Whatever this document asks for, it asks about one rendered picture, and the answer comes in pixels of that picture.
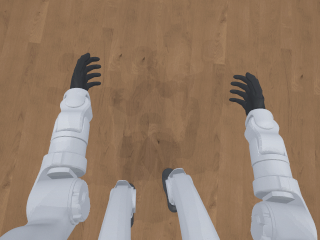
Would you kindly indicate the robot left hand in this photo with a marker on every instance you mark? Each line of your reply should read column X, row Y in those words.
column 80, row 77

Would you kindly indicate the left robot forearm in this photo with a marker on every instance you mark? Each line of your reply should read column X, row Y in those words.
column 69, row 140

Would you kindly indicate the right robot forearm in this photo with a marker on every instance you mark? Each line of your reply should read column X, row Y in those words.
column 273, row 180

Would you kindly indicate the robot left upper arm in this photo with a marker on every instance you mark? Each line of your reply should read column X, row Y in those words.
column 55, row 207

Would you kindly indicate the robot right foot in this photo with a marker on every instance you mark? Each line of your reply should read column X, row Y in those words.
column 165, row 175

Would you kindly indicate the robot right shin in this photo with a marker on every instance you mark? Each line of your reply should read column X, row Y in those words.
column 178, row 171

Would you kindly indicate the robot right upper arm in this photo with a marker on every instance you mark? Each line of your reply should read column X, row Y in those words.
column 281, row 221

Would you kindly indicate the robot right hand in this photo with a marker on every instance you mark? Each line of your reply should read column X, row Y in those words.
column 253, row 95

